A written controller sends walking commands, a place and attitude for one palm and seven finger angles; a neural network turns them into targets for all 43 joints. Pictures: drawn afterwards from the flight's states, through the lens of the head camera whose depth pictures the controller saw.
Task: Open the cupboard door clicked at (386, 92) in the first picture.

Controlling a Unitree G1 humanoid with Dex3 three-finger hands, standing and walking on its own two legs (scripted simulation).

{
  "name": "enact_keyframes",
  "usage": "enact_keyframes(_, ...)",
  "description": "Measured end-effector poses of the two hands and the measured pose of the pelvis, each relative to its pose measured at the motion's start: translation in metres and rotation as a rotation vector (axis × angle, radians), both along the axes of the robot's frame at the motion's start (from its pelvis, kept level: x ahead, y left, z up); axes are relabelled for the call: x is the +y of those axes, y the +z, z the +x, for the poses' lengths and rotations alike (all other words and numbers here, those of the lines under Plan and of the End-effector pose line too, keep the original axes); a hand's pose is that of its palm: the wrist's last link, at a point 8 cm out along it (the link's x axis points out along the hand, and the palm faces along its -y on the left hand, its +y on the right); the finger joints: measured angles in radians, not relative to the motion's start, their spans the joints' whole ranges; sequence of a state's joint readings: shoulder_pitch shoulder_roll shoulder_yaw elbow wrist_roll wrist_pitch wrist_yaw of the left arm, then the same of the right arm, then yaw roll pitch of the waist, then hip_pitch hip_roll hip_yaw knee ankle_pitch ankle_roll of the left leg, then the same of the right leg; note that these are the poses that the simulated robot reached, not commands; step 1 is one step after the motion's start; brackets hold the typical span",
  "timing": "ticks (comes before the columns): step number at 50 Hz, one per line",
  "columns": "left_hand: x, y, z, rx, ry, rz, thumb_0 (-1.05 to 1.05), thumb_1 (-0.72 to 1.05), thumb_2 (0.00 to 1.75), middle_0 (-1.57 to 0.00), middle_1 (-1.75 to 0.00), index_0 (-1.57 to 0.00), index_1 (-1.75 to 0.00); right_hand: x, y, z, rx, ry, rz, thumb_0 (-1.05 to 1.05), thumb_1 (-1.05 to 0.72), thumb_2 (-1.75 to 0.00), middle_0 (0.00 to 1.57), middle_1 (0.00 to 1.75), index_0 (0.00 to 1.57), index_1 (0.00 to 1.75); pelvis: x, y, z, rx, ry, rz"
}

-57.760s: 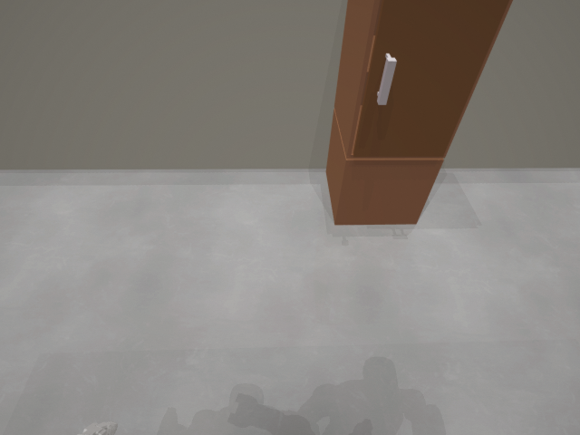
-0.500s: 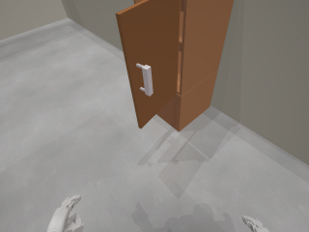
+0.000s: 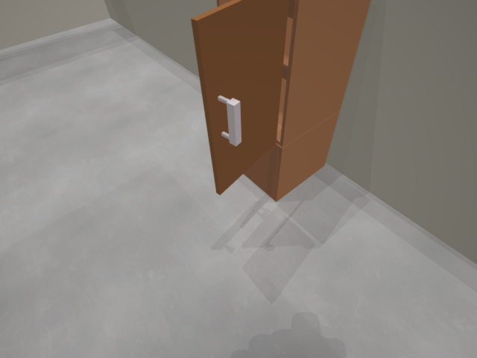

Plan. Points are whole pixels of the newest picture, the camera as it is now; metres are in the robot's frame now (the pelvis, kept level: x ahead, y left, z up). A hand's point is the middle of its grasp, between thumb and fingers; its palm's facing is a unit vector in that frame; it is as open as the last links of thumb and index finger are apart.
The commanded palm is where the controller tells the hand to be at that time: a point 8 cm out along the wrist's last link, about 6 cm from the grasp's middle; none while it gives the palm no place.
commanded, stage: let the arm hang, fingers relaxed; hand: left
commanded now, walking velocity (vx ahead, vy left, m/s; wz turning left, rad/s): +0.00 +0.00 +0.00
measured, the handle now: (228, 120) +0.71 +0.07 -0.03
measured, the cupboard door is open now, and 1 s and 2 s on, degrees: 100 100 100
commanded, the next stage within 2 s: look to check the result in 0.40 s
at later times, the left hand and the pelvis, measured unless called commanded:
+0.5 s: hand out of the picture +0.01 +0.16 -0.17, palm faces +0.02 -0.98 -0.19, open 7.4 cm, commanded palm none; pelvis +0.02 -0.01 +0.00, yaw +0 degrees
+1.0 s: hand out of the picture +0.04 +0.15 -0.17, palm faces +0.02 -0.98 -0.21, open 7.4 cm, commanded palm none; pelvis +0.05 -0.02 +0.00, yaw +0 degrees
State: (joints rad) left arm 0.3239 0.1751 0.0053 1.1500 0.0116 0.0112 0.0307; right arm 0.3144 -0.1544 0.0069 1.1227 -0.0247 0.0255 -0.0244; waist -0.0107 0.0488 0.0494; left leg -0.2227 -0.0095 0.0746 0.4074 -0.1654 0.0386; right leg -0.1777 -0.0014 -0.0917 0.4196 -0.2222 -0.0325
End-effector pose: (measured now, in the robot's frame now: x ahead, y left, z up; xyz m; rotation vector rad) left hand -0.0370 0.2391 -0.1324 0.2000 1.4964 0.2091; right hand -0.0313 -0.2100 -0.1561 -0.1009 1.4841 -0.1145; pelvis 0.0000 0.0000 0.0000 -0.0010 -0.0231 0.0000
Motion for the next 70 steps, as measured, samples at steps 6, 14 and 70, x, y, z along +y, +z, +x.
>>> enact_keyframes(6,-0.013,-0.005,0.023,-0.053,-0.017,-0.029,0.01,0.91,0.9,-0.2,-0.3,-0.2,-0.3,0.003,0.0,0.008,-0.021,-0.011,0.003,0.01,-0.9,-0.9,0.2,0.3,0.2,0.3,0.0,0.001,0.004,-0.004,-0.007,0.006)
enact_keyframes(14,-0.029,-0.01,0.046,-0.088,-0.034,-0.063,0.01,0.92,0.9,-0.2,-0.3,-0.2,-0.3,0.0,0.004,0.018,-0.039,-0.023,-0.011,0.01,-0.9,-0.9,0.2,0.3,0.19,0.3,-0.004,0.001,0.011,-0.002,-0.011,0.009)
enact_keyframes(70,-0.043,-0.004,0.103,-0.103,-0.031,-0.02,0.0,0.9,0.9,-0.2,-0.3,-0.2,-0.3,-0.052,0.005,0.089,-0.057,0.009,-0.064,0.01,-0.9,-0.9,0.2,0.3,0.19,0.3,-0.034,0.002,0.061,0.013,-0.006,0.018)
